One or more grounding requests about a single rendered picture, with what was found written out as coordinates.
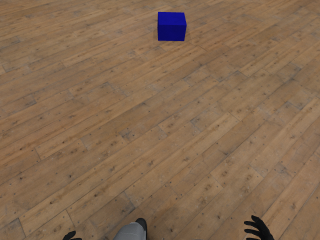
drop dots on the carton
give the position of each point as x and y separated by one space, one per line
171 26

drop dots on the right robot hand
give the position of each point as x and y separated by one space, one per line
263 233

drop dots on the robot left thigh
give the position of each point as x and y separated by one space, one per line
131 232

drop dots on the robot left foot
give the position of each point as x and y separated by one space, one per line
143 223

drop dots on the left robot hand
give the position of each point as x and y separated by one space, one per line
70 235

